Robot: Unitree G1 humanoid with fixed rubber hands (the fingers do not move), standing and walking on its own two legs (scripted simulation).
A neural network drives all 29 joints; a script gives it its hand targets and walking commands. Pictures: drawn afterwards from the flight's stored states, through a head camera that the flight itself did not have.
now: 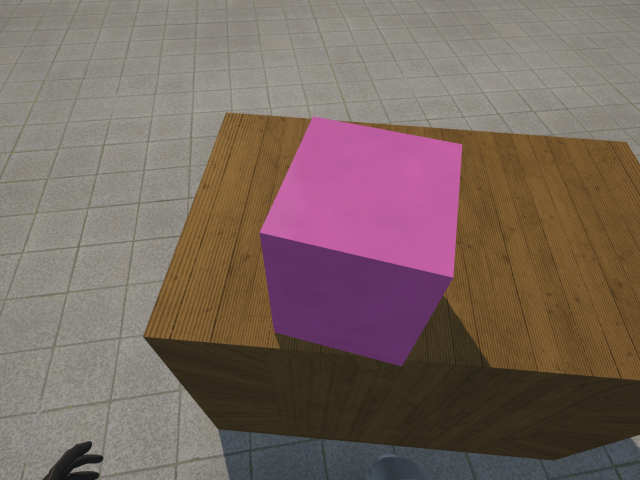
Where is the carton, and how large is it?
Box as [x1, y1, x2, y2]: [260, 116, 461, 365]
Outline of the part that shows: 313,116 260,231 274,331 401,365 453,275 461,144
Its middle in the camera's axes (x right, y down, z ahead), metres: +0.06 +0.01 +0.56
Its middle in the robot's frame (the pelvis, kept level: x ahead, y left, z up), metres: +0.42 -0.02 +0.02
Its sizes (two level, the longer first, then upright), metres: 0.210 0.200 0.250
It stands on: a pedestal, 0.65 m high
